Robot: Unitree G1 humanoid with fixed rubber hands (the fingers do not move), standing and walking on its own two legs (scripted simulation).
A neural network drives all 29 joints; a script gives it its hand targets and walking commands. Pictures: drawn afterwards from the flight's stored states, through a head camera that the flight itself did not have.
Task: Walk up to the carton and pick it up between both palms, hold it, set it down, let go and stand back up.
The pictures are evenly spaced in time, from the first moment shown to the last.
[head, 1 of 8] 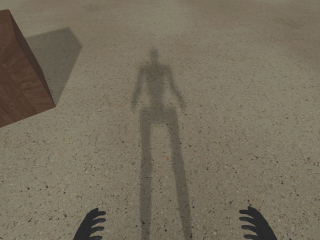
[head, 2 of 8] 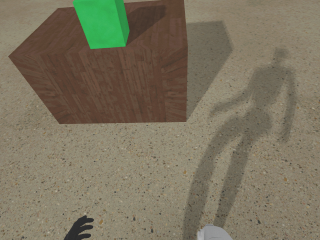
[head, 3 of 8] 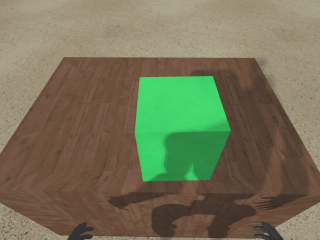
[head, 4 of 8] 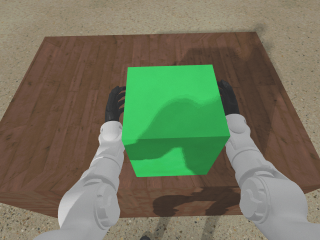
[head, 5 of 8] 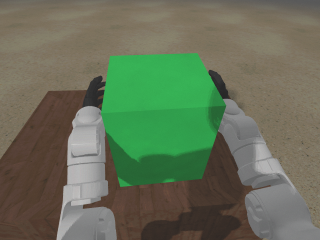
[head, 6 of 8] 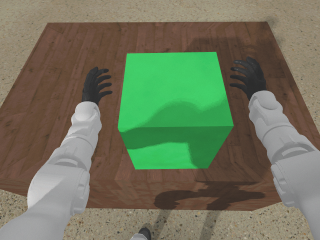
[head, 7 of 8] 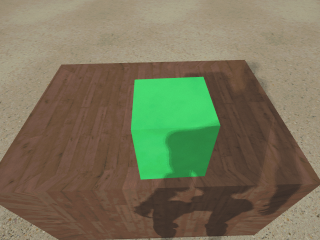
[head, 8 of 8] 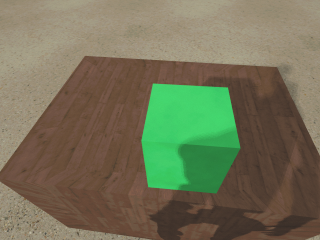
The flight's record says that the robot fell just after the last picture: no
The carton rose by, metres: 0.18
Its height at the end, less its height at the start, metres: +0.00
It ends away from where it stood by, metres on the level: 0.01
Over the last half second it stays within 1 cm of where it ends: yes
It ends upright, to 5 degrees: yes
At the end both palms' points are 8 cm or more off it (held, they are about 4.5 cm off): yes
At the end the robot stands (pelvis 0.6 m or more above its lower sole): yes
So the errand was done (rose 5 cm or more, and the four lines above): yes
